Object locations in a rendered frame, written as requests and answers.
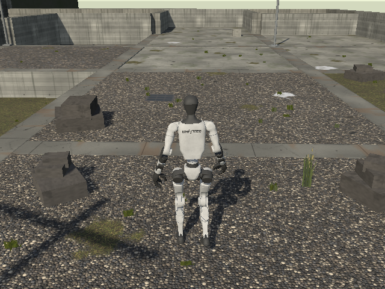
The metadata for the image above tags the left robot upper arm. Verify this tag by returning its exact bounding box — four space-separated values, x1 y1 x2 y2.
163 122 179 156

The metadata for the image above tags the right robot upper arm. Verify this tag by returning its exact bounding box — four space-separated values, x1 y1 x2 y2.
204 120 221 153

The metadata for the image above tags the left robot hand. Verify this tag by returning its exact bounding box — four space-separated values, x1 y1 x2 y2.
153 172 167 188

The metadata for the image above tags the robot right forearm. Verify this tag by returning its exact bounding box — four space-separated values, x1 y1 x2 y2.
215 144 226 165

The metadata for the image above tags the robot left shin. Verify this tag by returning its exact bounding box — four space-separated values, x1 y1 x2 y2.
175 198 184 236

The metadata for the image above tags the left robot thigh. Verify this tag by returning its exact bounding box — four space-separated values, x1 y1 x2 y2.
172 167 185 208

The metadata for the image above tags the robot left forearm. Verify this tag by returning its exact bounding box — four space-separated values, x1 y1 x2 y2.
155 147 168 174

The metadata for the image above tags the right robot hand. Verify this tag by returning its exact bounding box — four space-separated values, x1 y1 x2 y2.
213 163 227 175

